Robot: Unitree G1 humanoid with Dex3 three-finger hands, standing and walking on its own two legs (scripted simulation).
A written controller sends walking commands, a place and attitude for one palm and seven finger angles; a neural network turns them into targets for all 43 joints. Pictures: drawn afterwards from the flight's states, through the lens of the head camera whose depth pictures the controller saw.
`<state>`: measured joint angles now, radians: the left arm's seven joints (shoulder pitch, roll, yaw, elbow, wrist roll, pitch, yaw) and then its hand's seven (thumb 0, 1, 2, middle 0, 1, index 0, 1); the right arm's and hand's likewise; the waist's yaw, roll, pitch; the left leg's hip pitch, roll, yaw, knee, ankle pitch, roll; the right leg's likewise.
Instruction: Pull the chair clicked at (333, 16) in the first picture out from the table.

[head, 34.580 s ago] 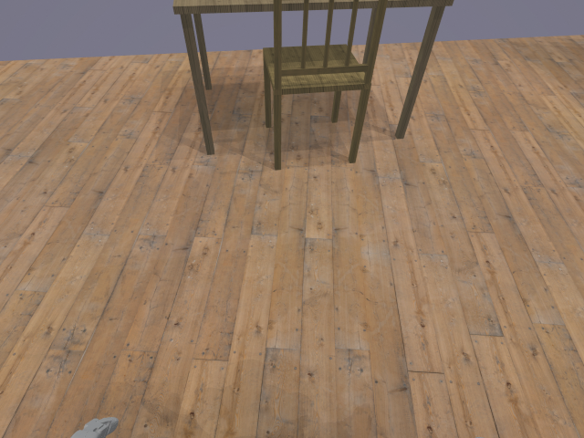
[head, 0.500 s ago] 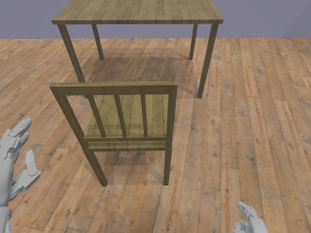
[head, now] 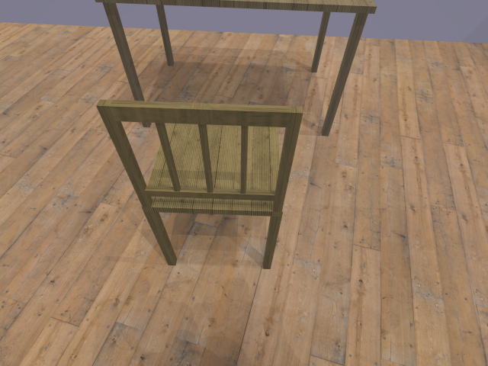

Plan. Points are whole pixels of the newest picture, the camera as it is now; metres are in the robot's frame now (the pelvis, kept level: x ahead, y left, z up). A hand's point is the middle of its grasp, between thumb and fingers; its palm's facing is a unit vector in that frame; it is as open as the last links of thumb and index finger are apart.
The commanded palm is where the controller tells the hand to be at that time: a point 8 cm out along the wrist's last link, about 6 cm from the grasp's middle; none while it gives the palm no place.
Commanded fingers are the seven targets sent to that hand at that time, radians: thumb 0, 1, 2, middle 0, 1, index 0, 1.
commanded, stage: let the arm hang, fingers relaxed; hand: left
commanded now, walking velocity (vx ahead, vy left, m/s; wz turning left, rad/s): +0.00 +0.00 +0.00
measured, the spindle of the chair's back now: (206, 160) +0.59 +0.14 -0.09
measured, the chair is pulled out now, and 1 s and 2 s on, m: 0.70 0.70 0.70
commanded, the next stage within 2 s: look to check the result in 0.56 s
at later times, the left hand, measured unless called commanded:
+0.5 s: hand out of the picture +0.00 +0.13 -0.18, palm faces -0.01 -0.99 -0.15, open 7.3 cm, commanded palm none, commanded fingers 0.00 0.90 0.90 -0.20 -0.30 -0.20 -0.30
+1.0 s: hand out of the picture +0.00 +0.13 -0.17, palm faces +0.01 -0.98 -0.18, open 7.3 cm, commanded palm none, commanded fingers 0.00 0.90 0.90 -0.20 -0.30 -0.20 -0.30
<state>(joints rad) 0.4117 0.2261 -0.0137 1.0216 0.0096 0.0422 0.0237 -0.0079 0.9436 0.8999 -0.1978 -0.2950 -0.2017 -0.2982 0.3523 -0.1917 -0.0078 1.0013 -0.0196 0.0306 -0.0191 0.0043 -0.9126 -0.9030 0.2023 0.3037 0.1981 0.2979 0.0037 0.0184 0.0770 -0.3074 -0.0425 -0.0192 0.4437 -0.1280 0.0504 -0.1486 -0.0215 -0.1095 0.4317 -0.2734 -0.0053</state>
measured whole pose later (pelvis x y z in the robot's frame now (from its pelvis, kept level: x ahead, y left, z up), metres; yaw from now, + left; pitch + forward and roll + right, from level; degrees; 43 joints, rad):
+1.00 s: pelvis +0.02 -0.03 +0.00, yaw +0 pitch -1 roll +0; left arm 0.33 0.12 -0.02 1.06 0.00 0.01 0.04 0.00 0.91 0.90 -0.19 -0.29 -0.20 -0.30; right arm 0.32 -0.12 0.00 1.09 -0.01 0.00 -0.04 0.00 -0.91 -0.90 0.20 0.30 0.20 0.30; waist -0.01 0.02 0.07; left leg -0.27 -0.01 -0.03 0.47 -0.18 0.01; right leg -0.10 0.01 -0.11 0.44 -0.32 -0.04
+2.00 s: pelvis +0.02 -0.04 +0.00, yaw +0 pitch -2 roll +0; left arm 0.33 0.11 -0.02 1.05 0.00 0.01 0.04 0.00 0.91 0.90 -0.20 -0.29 -0.20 -0.30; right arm 0.32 -0.12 0.00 1.09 -0.01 0.01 -0.05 0.00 -0.91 -0.90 0.20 0.30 0.20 0.30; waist -0.01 0.01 0.07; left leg -0.26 0.00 -0.05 0.48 -0.19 -0.01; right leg -0.08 0.03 -0.13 0.43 -0.32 -0.06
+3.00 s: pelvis +0.02 -0.04 +0.00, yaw +1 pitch -2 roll -1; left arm 0.34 0.12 -0.01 1.05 0.00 0.01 0.04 0.00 0.91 0.90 -0.19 -0.29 -0.20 -0.30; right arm 0.32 -0.11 0.00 1.08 -0.01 0.01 -0.05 0.00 -0.91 -0.90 0.20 0.30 0.20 0.30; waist -0.01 0.01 0.08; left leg -0.27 -0.01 -0.05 0.48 -0.19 0.00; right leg -0.08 0.02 -0.13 0.43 -0.32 -0.05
